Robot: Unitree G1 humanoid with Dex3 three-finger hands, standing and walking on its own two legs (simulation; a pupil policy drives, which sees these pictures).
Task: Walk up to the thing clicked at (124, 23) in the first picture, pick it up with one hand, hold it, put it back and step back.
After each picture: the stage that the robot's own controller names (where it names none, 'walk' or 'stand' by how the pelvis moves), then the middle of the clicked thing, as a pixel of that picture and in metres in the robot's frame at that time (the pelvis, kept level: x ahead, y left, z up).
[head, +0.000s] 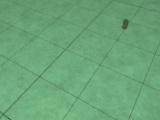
stand; (125, 24) +1.74 -0.53 -0.72
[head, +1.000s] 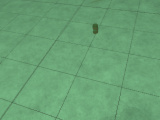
walk; (95, 28) +1.68 -0.03 -0.70
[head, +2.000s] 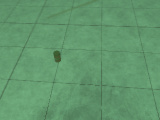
walk; (57, 56) +1.13 +0.34 -0.71
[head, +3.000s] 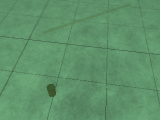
walk; (51, 90) +0.68 +0.28 -0.70
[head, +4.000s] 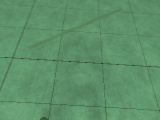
walk; out of the picture +0.40 +0.24 -0.71
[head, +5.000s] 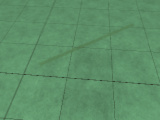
stand; out of the picture +0.32 +0.25 -0.72
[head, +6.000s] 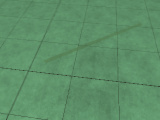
stand; out of the picture +0.31 +0.23 -0.72
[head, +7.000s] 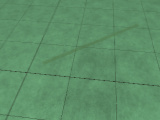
stand; out of the picture +0.33 +0.24 -0.73
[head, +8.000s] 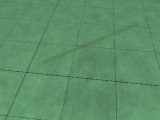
stand; out of the picture +0.32 +0.24 -0.73
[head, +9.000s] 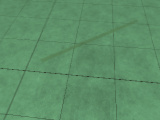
go down; out of the picture +0.31 +0.24 -0.72
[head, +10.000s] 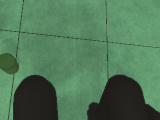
go down; (8, 64) +0.40 +0.28 -0.30
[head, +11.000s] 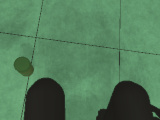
approach; (24, 67) +0.40 +0.27 -0.31
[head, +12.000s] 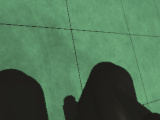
close in; out of the picture +0.38 +0.31 -0.22
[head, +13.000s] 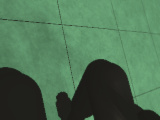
close; out of the picture +0.37 +0.31 -0.22
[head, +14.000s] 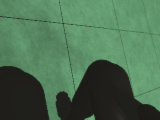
lift; out of the picture +0.35 +0.30 -0.22
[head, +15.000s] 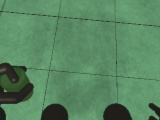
lift; (18, 85) +0.32 +0.21 -0.01
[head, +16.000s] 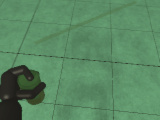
hold; (32, 88) +0.33 +0.19 -0.01
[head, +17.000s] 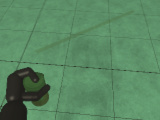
hold; (37, 89) +0.33 +0.17 +0.00
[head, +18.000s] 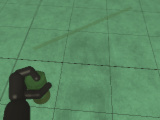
crouch; (38, 88) +0.34 +0.17 -0.02
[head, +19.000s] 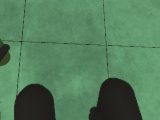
lower; out of the picture +0.44 +0.26 -0.10
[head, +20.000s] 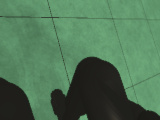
lower; out of the picture +0.41 +0.31 -0.22
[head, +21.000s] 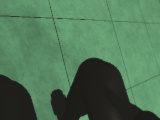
lower; out of the picture +0.40 +0.32 -0.22
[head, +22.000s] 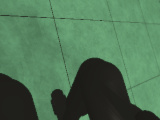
lower; out of the picture +0.40 +0.32 -0.22
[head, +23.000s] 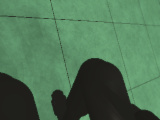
lower; out of the picture +0.40 +0.32 -0.22
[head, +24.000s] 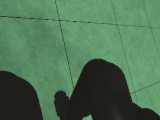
loosen; out of the picture +0.39 +0.30 -0.22
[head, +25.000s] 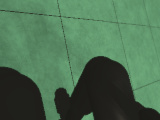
withdraw; out of the picture +0.39 +0.29 -0.22
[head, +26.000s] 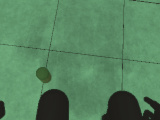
walk; (44, 75) +0.41 +0.22 -0.42
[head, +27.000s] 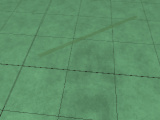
stand; out of the picture +0.34 +0.20 -0.66
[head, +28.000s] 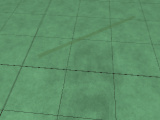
stand; out of the picture +0.35 +0.21 -0.67
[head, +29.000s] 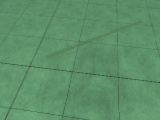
stand; out of the picture +0.35 +0.19 -0.71
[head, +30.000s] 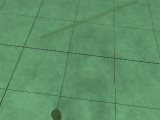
walk; (56, 115) +0.40 +0.16 -0.70
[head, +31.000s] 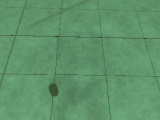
walk; (53, 90) +0.59 +0.22 -0.70
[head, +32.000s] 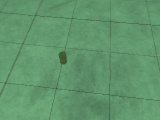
stand; (62, 58) +0.92 +0.22 -0.69
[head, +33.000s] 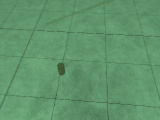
stand; (61, 69) +0.95 +0.24 -0.72
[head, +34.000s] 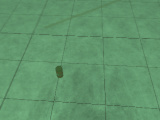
stand; (59, 72) +0.96 +0.25 -0.73
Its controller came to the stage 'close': yes
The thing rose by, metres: 0.71
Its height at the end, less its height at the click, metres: +0.00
